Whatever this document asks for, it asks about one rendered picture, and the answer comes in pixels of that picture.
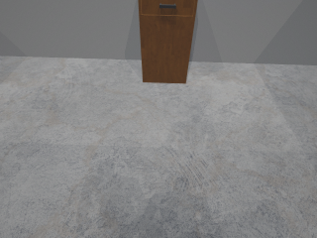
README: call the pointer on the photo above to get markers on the drawer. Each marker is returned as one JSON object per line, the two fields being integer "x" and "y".
{"x": 182, "y": 8}

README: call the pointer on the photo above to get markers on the handle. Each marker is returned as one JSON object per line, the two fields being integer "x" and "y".
{"x": 167, "y": 6}

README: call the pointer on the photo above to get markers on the cabinet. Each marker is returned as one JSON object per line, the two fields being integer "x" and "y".
{"x": 165, "y": 46}

